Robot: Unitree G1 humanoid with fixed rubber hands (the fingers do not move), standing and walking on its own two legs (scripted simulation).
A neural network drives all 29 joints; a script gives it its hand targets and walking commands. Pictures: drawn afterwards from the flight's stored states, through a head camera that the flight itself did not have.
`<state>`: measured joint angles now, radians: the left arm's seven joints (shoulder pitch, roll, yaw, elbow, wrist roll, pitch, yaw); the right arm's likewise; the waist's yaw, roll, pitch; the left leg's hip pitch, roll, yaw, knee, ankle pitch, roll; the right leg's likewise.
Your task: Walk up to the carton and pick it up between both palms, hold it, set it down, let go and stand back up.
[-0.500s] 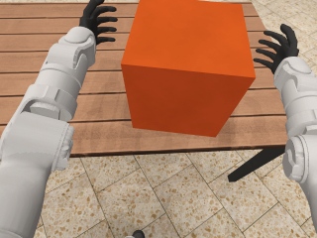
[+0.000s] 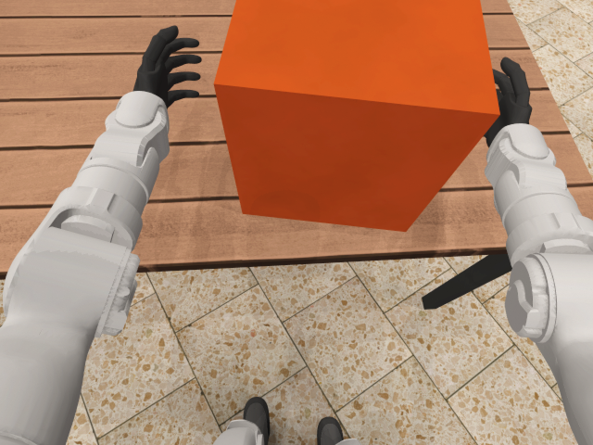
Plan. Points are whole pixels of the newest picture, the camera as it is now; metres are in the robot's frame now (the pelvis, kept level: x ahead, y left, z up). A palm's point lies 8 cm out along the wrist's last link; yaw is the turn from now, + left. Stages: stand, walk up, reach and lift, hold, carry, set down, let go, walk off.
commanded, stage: reach and lift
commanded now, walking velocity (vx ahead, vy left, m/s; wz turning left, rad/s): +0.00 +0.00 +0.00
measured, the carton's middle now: (340, 101) +0.56 -0.05 +0.05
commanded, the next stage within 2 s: none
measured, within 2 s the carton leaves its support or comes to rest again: neither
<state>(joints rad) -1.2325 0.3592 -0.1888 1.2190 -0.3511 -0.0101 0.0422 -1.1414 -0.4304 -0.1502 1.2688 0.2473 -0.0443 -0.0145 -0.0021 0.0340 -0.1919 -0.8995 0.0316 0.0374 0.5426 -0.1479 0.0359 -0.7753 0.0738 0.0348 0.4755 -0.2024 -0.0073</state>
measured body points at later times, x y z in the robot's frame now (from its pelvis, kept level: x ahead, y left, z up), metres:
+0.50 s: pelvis +0.00 +0.00 -0.01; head +0.19 +0.01 +0.40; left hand +0.54 +0.19 +0.05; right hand +0.52 -0.23 +0.04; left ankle +0.03 +0.09 -0.72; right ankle -0.02 -0.12 -0.72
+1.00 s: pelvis +0.00 +0.00 -0.01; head +0.18 +0.01 +0.40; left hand +0.54 +0.14 +0.04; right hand +0.52 -0.22 +0.04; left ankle +0.03 +0.09 -0.72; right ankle -0.02 -0.12 -0.72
